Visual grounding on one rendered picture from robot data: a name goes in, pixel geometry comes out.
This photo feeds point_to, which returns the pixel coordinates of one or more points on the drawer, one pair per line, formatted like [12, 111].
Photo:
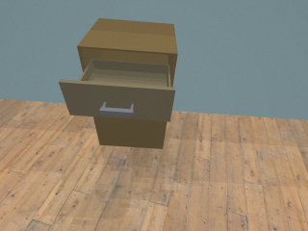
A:
[121, 84]

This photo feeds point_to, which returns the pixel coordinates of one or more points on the cabinet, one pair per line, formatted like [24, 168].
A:
[137, 42]

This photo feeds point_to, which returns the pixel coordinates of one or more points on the handle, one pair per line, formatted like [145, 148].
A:
[116, 111]

